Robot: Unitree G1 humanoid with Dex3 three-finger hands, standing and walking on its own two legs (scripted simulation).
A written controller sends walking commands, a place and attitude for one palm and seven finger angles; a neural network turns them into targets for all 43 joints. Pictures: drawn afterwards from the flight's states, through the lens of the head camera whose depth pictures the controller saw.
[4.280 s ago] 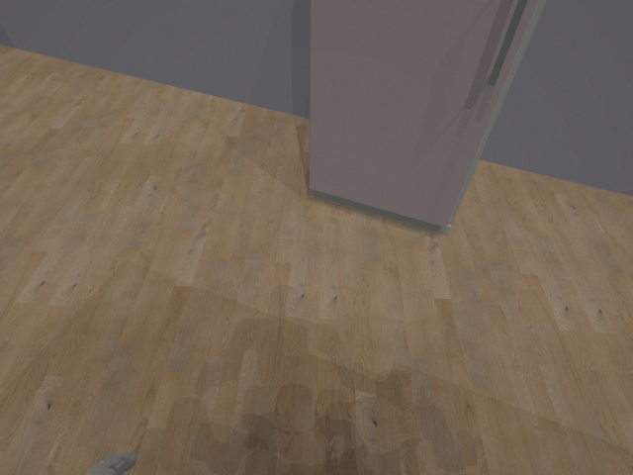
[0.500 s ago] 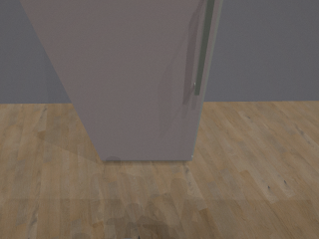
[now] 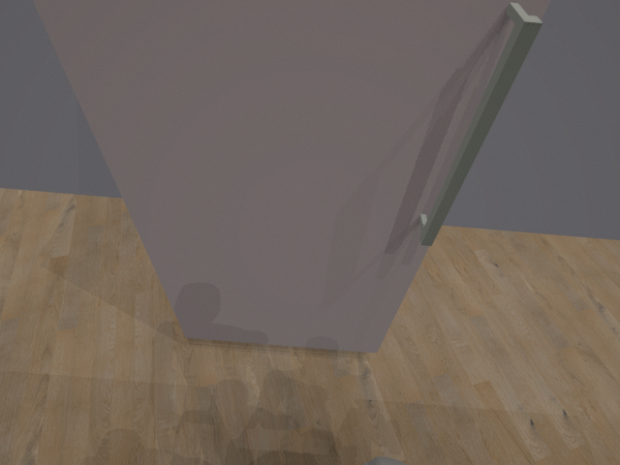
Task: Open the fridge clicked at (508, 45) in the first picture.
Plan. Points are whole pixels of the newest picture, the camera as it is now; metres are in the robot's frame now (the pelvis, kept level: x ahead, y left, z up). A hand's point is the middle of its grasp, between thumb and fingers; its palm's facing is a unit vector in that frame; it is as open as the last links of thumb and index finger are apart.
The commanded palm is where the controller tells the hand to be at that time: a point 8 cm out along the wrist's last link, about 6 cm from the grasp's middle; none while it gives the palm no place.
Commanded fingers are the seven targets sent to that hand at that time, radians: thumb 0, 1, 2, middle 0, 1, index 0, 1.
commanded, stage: come to a stop and stand still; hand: right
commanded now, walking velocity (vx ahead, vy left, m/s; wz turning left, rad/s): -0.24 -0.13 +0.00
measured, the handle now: (461, 150) +0.52 -0.17 +0.15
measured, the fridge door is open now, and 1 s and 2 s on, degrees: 0 0 0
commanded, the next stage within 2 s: none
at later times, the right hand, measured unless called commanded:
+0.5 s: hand out of the picture +0.03 -0.20 -0.17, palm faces +0.03 +0.97 -0.25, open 7.4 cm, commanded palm none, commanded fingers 0.00 -0.90 -0.90 0.20 0.30 0.20 0.30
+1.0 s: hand out of the picture -0.03 -0.15 -0.17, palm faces +0.06 +0.98 -0.18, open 7.3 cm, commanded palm none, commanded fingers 0.00 -0.90 -0.90 0.20 0.30 0.20 0.30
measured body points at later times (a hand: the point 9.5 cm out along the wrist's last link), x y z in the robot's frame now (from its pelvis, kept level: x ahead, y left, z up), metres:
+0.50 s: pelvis +0.01 -0.01 +0.00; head +0.04 +0.00 +0.45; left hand +0.09 +0.22 -0.16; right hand +0.03 -0.25 -0.15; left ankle -0.02 +0.11 -0.72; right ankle +0.09 -0.14 -0.74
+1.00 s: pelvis -0.05 +0.03 +0.00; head -0.04 +0.02 +0.45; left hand -0.06 +0.24 -0.16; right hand -0.03 -0.20 -0.16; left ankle -0.01 +0.11 -0.74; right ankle -0.05 -0.11 -0.74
